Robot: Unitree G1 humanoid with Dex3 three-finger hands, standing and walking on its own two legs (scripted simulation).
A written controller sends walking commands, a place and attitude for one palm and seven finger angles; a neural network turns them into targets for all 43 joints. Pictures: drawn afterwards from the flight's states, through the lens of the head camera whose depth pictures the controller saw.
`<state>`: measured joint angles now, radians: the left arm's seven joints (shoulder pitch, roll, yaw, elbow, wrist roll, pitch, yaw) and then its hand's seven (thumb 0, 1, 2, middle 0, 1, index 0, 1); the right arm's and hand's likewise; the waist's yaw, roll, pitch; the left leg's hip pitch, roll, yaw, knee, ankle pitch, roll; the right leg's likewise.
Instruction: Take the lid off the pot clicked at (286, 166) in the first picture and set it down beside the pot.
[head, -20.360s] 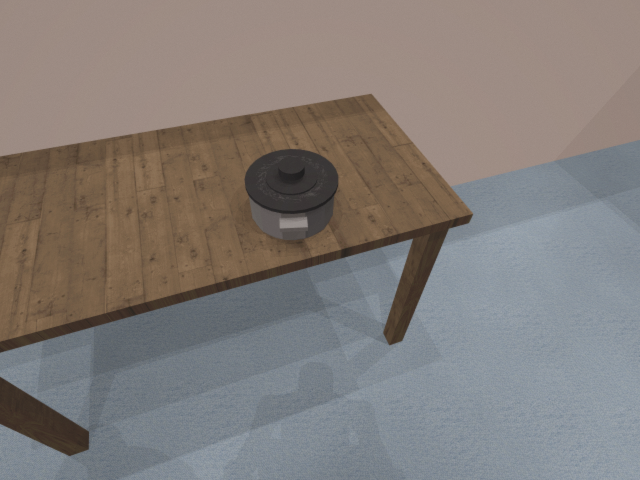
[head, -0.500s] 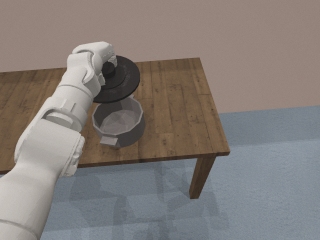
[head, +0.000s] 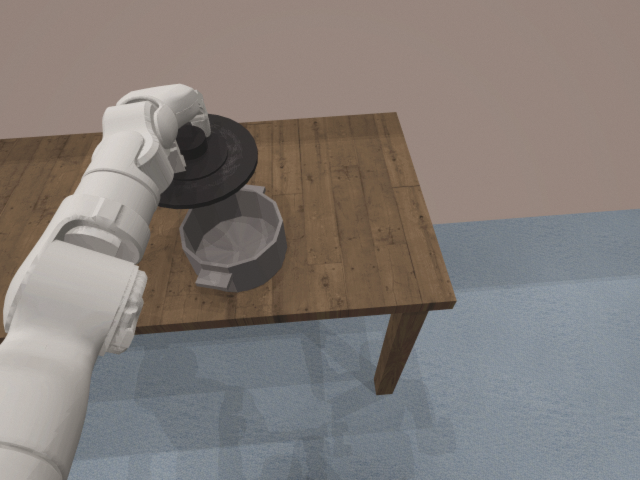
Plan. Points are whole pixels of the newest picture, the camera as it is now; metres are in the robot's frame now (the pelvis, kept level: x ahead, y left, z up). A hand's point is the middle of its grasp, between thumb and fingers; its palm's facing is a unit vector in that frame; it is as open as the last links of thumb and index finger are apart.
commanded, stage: move the lid sideways beside the pot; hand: left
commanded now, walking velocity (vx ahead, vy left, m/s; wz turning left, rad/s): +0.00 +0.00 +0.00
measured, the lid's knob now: (187, 142) +0.54 +0.14 +0.13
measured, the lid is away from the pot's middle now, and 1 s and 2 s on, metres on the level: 0.03 0.15 0.23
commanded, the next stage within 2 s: lower the lid onto the table in 1.74 s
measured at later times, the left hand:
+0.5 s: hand (119, 159) +0.49 +0.22 +0.15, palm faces -0.36 -0.08 -0.93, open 8.4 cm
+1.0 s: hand (77, 165) +0.49 +0.27 +0.15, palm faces -0.38 -0.09 -0.92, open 8.4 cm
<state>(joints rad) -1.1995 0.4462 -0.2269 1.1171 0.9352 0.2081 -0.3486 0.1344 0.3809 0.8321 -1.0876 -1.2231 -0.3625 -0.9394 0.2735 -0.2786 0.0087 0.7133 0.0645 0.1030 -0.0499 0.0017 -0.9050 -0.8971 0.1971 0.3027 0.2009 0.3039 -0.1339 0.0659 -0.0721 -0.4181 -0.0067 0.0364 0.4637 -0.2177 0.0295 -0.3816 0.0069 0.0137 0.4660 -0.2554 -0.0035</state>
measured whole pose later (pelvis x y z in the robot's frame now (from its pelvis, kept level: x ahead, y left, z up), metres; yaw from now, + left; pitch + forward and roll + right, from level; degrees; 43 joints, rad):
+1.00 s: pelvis +0.00 +0.02 +0.00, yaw +0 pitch +11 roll -1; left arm -1.18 0.70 -0.13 1.14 0.97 0.00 -0.41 0.14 0.39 0.83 -1.09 -1.22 -0.36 -0.94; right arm 0.32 -0.29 0.00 0.72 0.08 0.14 -0.07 0.00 -0.90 -0.90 0.20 0.30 0.20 0.30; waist -0.13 0.04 -0.06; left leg -0.48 -0.01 0.03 0.52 -0.24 0.05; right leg -0.41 0.00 0.01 0.46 -0.24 0.02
